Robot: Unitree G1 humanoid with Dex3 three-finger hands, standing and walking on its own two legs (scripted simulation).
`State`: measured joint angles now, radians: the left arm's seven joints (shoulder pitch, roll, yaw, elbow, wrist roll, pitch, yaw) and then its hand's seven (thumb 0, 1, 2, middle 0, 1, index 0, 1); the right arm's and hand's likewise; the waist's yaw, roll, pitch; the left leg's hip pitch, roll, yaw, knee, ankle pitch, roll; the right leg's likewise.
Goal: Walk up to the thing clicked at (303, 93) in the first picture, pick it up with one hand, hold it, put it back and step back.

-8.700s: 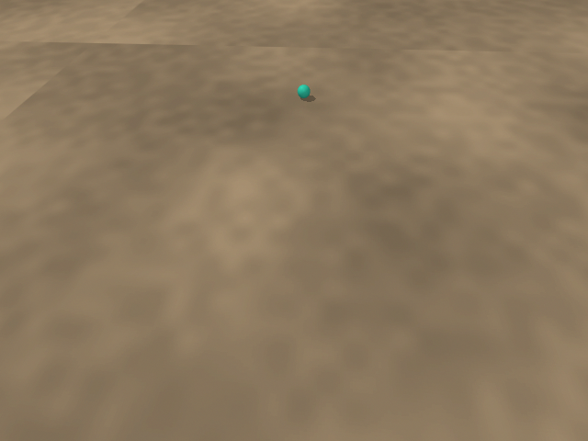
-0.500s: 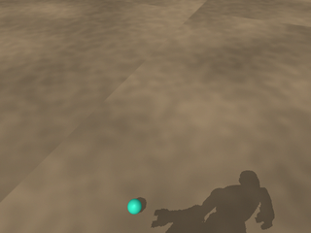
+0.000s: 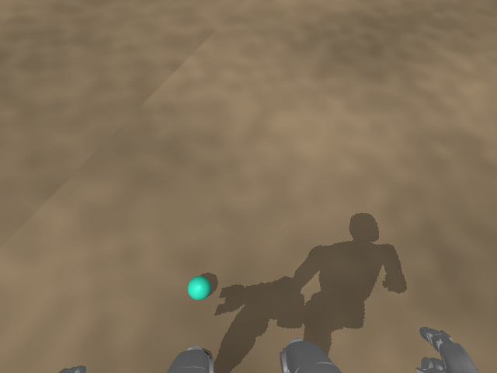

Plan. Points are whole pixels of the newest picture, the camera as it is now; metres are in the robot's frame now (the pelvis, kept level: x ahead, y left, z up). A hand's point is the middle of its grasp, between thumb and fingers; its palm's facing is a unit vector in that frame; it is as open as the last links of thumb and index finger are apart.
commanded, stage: walk up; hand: left
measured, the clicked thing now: (199, 287) +0.41 +0.17 -0.72
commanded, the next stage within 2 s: none
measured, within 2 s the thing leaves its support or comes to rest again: neither
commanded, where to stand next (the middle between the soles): +0.06 -0.02 m, yaw -1 degrees
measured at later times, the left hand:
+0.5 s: hand out of the picture -0.01 +0.29 -0.11, palm faces +0.07 -0.89 -0.45, open 7.4 cm
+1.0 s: hand out of the picture +0.05 +0.24 -0.15, palm faces -0.03 -0.90 -0.44, open 7.4 cm
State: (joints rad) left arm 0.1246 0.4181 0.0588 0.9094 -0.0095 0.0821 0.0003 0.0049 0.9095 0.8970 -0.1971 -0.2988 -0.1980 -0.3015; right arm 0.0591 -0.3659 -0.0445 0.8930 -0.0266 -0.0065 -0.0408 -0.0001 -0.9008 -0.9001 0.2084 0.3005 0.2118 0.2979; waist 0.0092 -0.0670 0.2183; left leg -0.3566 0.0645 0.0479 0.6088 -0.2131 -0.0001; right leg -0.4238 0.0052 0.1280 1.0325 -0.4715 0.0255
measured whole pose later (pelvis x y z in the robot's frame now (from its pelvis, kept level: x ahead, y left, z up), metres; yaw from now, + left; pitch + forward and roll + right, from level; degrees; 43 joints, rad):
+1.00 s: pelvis -0.03 -0.02 -0.01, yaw +0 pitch -3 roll +1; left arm 0.17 0.34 0.03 0.87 0.01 -0.02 0.03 0.01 0.90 0.90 -0.20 -0.30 -0.20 -0.30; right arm 0.13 -0.42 -0.06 0.80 0.01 0.09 0.00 0.00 -0.91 -0.90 0.20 0.30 0.21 0.30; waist 0.01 0.07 0.25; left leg -0.41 -0.05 -0.09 1.14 -0.58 0.01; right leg -0.46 -0.02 0.02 0.68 -0.16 0.00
